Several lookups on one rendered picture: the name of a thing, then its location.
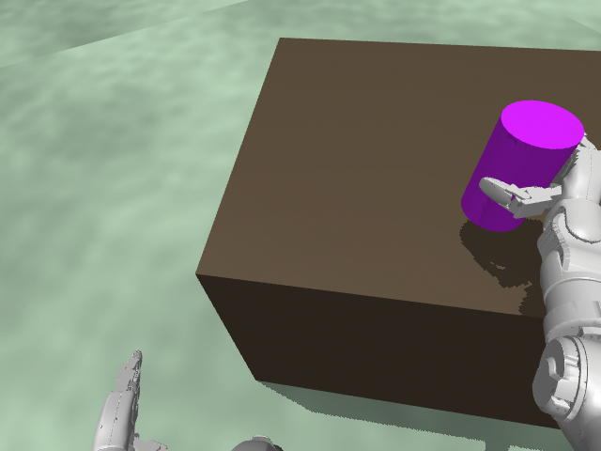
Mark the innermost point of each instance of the left robot hand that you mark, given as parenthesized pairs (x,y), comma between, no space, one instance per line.
(115,427)

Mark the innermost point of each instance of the right robot arm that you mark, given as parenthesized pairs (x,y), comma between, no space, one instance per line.
(567,384)

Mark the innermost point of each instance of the right robot hand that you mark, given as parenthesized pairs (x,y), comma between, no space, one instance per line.
(580,177)

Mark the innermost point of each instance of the can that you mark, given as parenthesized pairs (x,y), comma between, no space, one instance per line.
(531,142)

